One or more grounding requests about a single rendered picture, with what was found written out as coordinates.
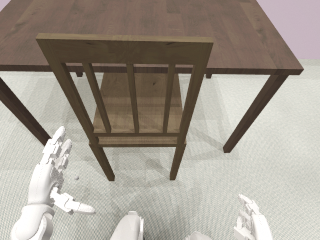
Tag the table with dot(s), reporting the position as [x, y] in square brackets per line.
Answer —
[245, 42]

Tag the robot left shin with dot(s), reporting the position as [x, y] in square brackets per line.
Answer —
[132, 213]

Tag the robot left thigh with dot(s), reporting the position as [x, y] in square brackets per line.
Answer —
[131, 227]

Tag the right robot hand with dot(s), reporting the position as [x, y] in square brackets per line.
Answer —
[257, 227]

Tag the chair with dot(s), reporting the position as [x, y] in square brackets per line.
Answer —
[133, 109]

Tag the robot left forearm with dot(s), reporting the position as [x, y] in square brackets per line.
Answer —
[35, 223]

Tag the left robot hand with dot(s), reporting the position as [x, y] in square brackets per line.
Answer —
[48, 173]

